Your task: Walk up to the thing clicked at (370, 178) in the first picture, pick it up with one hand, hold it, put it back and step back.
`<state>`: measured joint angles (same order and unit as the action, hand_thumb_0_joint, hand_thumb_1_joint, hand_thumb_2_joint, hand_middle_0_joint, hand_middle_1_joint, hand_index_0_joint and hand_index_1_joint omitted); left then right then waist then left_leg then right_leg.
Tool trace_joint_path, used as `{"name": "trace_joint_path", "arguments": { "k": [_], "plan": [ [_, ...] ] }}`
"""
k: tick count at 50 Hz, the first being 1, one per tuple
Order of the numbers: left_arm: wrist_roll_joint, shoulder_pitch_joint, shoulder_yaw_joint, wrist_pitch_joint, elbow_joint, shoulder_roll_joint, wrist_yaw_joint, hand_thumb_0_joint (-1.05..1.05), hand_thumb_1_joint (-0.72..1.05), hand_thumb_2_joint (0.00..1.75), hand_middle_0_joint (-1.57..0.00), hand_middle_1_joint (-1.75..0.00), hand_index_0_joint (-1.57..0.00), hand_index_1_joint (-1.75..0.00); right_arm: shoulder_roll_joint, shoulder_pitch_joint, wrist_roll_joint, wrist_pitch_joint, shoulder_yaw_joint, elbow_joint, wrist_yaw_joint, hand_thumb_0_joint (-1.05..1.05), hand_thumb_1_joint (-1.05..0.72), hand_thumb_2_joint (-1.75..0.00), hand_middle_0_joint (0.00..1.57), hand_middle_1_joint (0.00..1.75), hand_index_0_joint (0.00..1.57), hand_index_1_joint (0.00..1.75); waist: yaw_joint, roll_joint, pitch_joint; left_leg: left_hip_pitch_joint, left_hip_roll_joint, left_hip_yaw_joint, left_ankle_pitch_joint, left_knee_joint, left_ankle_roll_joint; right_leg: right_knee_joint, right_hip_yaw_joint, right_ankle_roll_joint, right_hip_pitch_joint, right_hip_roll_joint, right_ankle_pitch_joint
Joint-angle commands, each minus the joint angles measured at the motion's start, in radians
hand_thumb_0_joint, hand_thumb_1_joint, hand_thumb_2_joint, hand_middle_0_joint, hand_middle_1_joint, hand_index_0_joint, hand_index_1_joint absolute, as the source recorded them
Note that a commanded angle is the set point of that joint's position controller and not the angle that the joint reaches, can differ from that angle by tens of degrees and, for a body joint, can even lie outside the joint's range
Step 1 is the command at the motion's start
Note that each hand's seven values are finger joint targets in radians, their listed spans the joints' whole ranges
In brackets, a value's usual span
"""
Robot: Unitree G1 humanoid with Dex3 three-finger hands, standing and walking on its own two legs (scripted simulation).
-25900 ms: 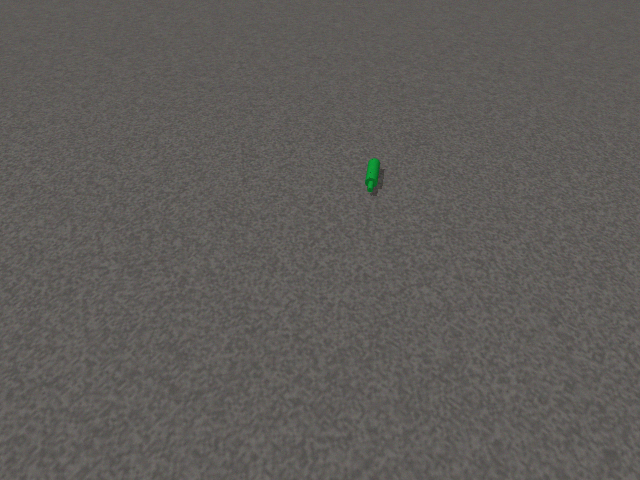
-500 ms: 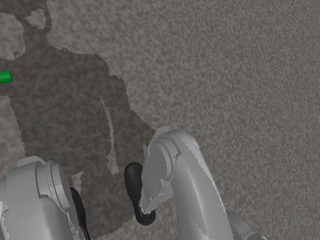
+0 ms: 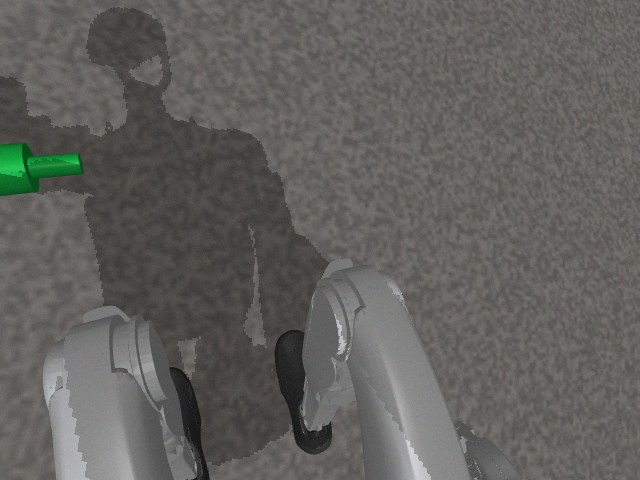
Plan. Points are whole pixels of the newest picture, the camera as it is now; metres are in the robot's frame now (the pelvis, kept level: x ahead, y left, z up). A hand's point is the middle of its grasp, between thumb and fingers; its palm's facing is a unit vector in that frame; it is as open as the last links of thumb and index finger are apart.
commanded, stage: lift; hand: left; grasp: from above
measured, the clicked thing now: out of the picture +0.48 +0.32 -0.19
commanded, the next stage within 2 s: hold in 1.64 s
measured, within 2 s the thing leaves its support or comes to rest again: neither
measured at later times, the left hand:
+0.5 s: hand out of the picture +0.40 +0.33 -0.06, palm faces -0.47 -0.11 -0.88, open 8.7 cm
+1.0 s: hand out of the picture +0.33 +0.30 +0.16, palm faces -0.45 -0.14 -0.88, open 8.7 cm
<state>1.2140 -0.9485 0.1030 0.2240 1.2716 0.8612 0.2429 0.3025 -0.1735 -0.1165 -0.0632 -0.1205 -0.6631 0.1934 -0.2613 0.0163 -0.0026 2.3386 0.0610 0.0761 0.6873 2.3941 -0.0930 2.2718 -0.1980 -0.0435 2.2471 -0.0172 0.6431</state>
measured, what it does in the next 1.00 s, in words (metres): rises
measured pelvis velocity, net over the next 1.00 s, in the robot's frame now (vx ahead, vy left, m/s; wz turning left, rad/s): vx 0.01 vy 0.01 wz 0.13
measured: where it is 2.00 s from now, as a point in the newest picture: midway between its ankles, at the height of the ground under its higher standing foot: (248, 435)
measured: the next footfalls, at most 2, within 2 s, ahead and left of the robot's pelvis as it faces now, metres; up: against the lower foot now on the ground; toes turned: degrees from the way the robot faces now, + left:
none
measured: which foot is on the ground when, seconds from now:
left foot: down 0.00-1.00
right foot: down 0.00-1.00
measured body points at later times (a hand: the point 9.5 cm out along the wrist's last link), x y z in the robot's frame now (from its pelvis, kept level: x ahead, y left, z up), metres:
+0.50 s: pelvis +0.00 +0.00 +0.08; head +0.21 +0.08 +0.47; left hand +0.42 +0.34 -0.01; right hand +0.10 -0.27 -0.03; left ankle +0.07 +0.10 -0.30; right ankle +0.11 -0.10 -0.30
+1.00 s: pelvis +0.01 +0.01 +0.26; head +0.14 +0.05 +0.69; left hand +0.35 +0.31 +0.21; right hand +0.15 -0.25 +0.14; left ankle +0.07 +0.10 -0.30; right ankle +0.11 -0.10 -0.30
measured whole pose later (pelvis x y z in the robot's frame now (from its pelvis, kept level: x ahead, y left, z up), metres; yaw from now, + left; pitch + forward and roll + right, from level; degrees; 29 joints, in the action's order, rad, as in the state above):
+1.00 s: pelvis +0.01 +0.01 +0.26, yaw +8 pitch +25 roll -4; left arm 1.00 -0.37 -0.09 0.06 0.76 0.52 0.12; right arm 0.25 -0.20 0.04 0.00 0.00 -0.69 -0.03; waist -0.10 -0.03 -0.17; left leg 1.41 0.03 -0.01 0.57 1.53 -0.06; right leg 1.47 -0.08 -0.02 1.37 0.01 0.54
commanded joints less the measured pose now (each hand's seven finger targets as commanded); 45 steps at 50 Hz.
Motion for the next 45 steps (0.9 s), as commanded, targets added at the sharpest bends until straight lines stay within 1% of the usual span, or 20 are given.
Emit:
{"name": "trace_joint_path", "arguments": {
  "k": [1, 2, 4, 6, 13, 15, 18, 19, 21, 22, 24, 27, 31, 32, 34, 36, 37, 38, 42, 45],
  "plan": [
    [-0.038, -0.333, 0.055, -0.02, -0.219, 0.318, 0.03, 0.0, 0.92, 0.66, -1.22, -0.53, -1.24, -0.52, 0.27, -0.239, 0.013, 0.011, 0.105, 0.006, -0.025, 0.0, -0.91, -0.9, 0.2, 0.3, 0.2, 0.3, 0.022, -0.453, -0.795, -0.668, -0.03, 0.034, -0.298, -0.296, 0.066, -0.206, 0.031, -0.002, -0.342, 0.059, -0.258],
    [-0.048, -0.327, 0.049, -0.028, -0.227, 0.304, 0.017, 0.0, 0.92, 0.69, -1.25, -0.53, -1.25, -0.53, 0.265, -0.25, 0.013, 0.014, 0.107, 0.007, -0.029, 0.0, -0.91, -0.91, 0.2, 0.3, 0.2, 0.3, 0.017, -0.429, -0.8, -0.67, -0.031, 0.03, -0.291, -0.299, 0.061, -0.222, 0.033, 0.001, -0.366, 0.062, -0.256],
    [-0.071, -0.331, 0.064, -0.037, -0.266, 0.328, -0.007, 0.0, 0.94, 0.71, -1.26, -0.53, -1.26, -0.53, 0.264, -0.252, 0.024, 0.021, 0.119, 0.013, -0.035, 0.0, -0.91, -0.91, 0.2, 0.3, 0.2, 0.3, 0.033, -0.422, -0.829, -0.666, -0.034, 0.022, -0.27, -0.321, 0.059, -0.238, 0.046, 0.001, -0.392, 0.058, -0.244],
    [-0.093, -0.293, 0.056, -0.043, -0.287, 0.307, -0.038, 0.0, 0.91, 0.72, -1.25, -0.52, -1.25, -0.52, 0.261, -0.251, 0.032, 0.03, 0.13, 0.016, -0.043, 0.0, -0.91, -0.91, 0.2, 0.3, 0.2, 0.3, 0.048, -0.404, -0.842, -0.68, -0.035, 0.017, -0.268, -0.333, 0.055, -0.257, 0.055, 0.001, -0.407, 0.057, -0.239],
    [-0.116, -0.21, 0.054, -0.032, -0.444, 0.26, -0.084, 0.0, 0.89, 0.68, -1.22, -0.51, -1.22, -0.51, 0.238, -0.242, 0.062, 0.056, 0.167, 0.035, -0.071, 0.0, -0.91, -0.9, 0.2, 0.3, 0.2, 0.3, 0.086, -0.397, -0.869, -0.766, -0.036, 0.029, -0.25, -0.431, 0.06, -0.302, 0.072, -0.002, -0.403, 0.052, -0.213],
    [-0.135, -0.176, 0.061, -0.037, -0.451, 0.246, -0.082, 0.0, 0.87, 0.67, -1.21, -0.5, -1.21, -0.5, 0.234, -0.24, 0.072, 0.059, 0.176, 0.037, -0.077, 0.0, -0.91, -0.91, 0.2, 0.3, 0.2, 0.3, 0.091, -0.371, -0.845, -0.762, -0.04, 0.025, -0.216, -0.46, 0.055, -0.336, 0.083, 0.0, -0.423, 0.046, -0.196],
    [-0.148, -0.165, 0.035, -0.043, -0.512, 0.194, -0.088, 0.0, 0.88, 0.7, -1.23, -0.5, -1.22, -0.51, 0.225, -0.227, 0.081, 0.06, 0.186, 0.043, -0.089, 0.0, -0.91, -0.9, 0.2, 0.3, 0.2, 0.3, 0.095, -0.361, -0.87, -0.814, -0.037, 0.028, -0.205, -0.502, 0.053, -0.369, 0.09, 0.002, -0.428, 0.047, -0.186],
    [-0.151, -0.163, 0.039, -0.045, -0.548, 0.213, -0.088, 0.0, 0.89, 0.7, -1.23, -0.5, -1.22, -0.51, 0.223, -0.224, 0.085, 0.06, 0.187, 0.048, -0.093, 0.0, -0.91, -0.91, 0.2, 0.3, 0.2, 0.3, 0.111, -0.372, -0.904, -0.841, -0.038, 0.023, -0.214, -0.515, 0.053, -0.382, 0.095, 0.001, -0.458, 0.05, -0.191],
    [-0.165, -0.093, 0.032, -0.059, -0.546, 0.172, -0.089, 0.0, 0.87, 0.71, -1.22, -0.49, -1.21, -0.5, 0.223, -0.223, 0.092, 0.059, 0.193, 0.051, -0.1, 0.0, -0.91, -0.9, 0.2, 0.3, 0.2, 0.3, 0.107, -0.345, -0.852, -0.853, -0.039, 0.039, -0.197, -0.564, 0.055, -0.408, 0.095, 0.005, -0.471, 0.043, -0.185],
    [-0.178, -0.14, 0.028, -0.058, -0.626, 0.178, -0.09, 0.0, 0.88, 0.68, -1.22, -0.49, -1.21, -0.49, 0.218, -0.214, 0.096, 0.06, 0.197, 0.06, -0.107, 0.0, -0.9, -0.9, 0.2, 0.3, 0.2, 0.3, 0.11, -0.351, -0.891, -0.882, -0.038, 0.036, -0.182, -0.581, 0.054, -0.426, 0.098, 0.004, -0.497, 0.046, -0.181],
    [-0.186, -0.06, 0.024, -0.075, -0.581, 0.149, -0.095, 0.0, 0.85, 0.68, -1.19, -0.5, -1.19, -0.5, 0.218, -0.205, 0.103, 0.061, 0.195, 0.059, -0.117, 0.0, -0.9, -0.9, 0.2, 0.3, 0.2, 0.3, 0.109, -0.334, -0.832, -0.904, -0.037, 0.053, -0.164, -0.628, 0.057, -0.453, 0.099, 0.008, -0.5, 0.043, -0.164],
    [-0.205, -0.057, 0.011, -0.085, -0.678, 0.127, -0.104, 0.0, 0.87, 0.66, -1.2, -0.49, -1.2, -0.49, 0.214, -0.191, 0.112, 0.059, 0.203, 0.064, -0.132, 0.0, -0.9, -0.9, 0.2, 0.3, 0.2, 0.3, 0.126, -0.355, -0.891, -1.023, -0.036, 0.078, -0.208, -0.687, 0.066, -0.487, 0.102, 0.009, -0.536, 0.042, -0.18],
    [-0.22, 0.018, -0.007, -0.102, -0.701, 0.089, -0.109, 0.0, 0.87, 0.68, -1.2, -0.51, -1.19, -0.51, 0.19, -0.175, 0.12, 0.064, 0.196, 0.068, -0.151, 0.0, -0.9, -0.9, 0.2, 0.3, 0.2, 0.3, 0.131, -0.3, -0.857, -1.06, -0.04, 0.039, -0.24, -0.737, 0.061, -0.582, 0.12, 0.011, -0.648, 0.047, -0.198],
    [-0.225, 0.027, 0.019, -0.106, -0.728, 0.123, -0.104, 0.0, 0.86, 0.69, -1.2, -0.5, -1.19, -0.51, 0.19, -0.174, 0.122, 0.063, 0.197, 0.074, -0.158, 0.0, -0.9, -0.9, 0.2, 0.3, 0.2, 0.3, 0.145, -0.282, -0.88, -1.072, -0.044, 0.028, -0.239, -0.752, 0.055, -0.612, 0.127, 0.013, -0.7, 0.045, -0.206],
    [-0.231, 0.067, -0.003, -0.114, -0.744, 0.086, -0.105, 0.0, 0.86, 0.7, -1.2, -0.5, -1.2, -0.51, 0.172, -0.163, 0.124, 0.065, 0.192, 0.083, -0.168, 0.0, -0.9, -0.9, 0.2, 0.3, 0.2, 0.3, 0.146, -0.246, -0.861, -1.063, -0.052, -0.013, -0.22, -0.775, 0.047, -0.685, 0.144, 0.014, -0.79, 0.051, -0.201],
    [-0.238, 0.134, -0.008, -0.123, -0.706, 0.061, -0.108, 0.0, 0.85, 0.71, -1.19, -0.51, -1.18, -0.51, 0.168, -0.153, 0.129, 0.063, 0.19, 0.075, -0.182, 0.0, -0.9, -0.9, 0.2, 0.3, 0.2, 0.3, 0.144, -0.222, -0.797, -1.075, -0.05, -0.005, -0.174, -0.839, 0.048, -0.727, 0.143, 0.02, -0.828, 0.05, -0.179],
    [-0.238, 0.13, -0.025, -0.123, -0.742, 0.042, -0.107, 0.0, 0.84, 0.71, -1.19, -0.51, -1.18, -0.52, 0.158, -0.149, 0.13, 0.062, 0.189, 0.078, -0.188, 0.0, -0.9, -0.9, 0.2, 0.3, 0.2, 0.3, 0.146, -0.228, -0.787, -1.089, -0.053, -0.019, -0.176, -0.853, 0.047, -0.759, 0.15, 0.018, -0.858, 0.054, -0.177],
    [-0.234, 0.156, -0.014, -0.127, -0.746, 0.049, -0.104, 0.0, 0.85, 0.73, -1.2, -0.51, -1.18, -0.52, 0.162, -0.149, 0.133, 0.06, 0.191, 0.081, -0.194, 0.0, -0.9, -0.9, 0.2, 0.3, 0.2, 0.3, 0.159, -0.217, -0.814, -1.133, -0.052, -0.014, -0.179, -0.883, 0.047, -0.782, 0.151, 0.018, -0.895, 0.054, -0.18],
    [-0.242, 0.207, -0.054, -0.146, -0.78, -0.018, -0.094, 0.0, 0.83, 0.73, -1.17, -0.53, -1.17, -0.54, 0.143, -0.134, 0.146, 0.054, 0.19, 0.071, -0.215, 0.0, -0.9, -0.9, 0.2, 0.3, 0.2, 0.3, 0.154, -0.214, -0.749, -1.236, -0.051, -0.015, -0.183, -0.996, 0.052, -0.889, 0.153, 0.02, -0.997, 0.059, -0.187],
    [-0.232, 0.225, -0.056, -0.152, -0.794, -0.022, -0.077, 0.0, 0.78, 0.76, -1.14, -0.54, -1.13, -0.56, 0.132, -0.127, 0.154, 0.046, 0.189, 0.059, -0.232, 0.0, -0.9, -0.9, 0.2, 0.3, 0.2, 0.3, 0.165, -0.199, -0.734, -1.313, -0.055, -0.018, -0.202, -1.073, 0.055, -0.964, 0.16, 0.018, -1.094, 0.062, -0.2]
  ]
}}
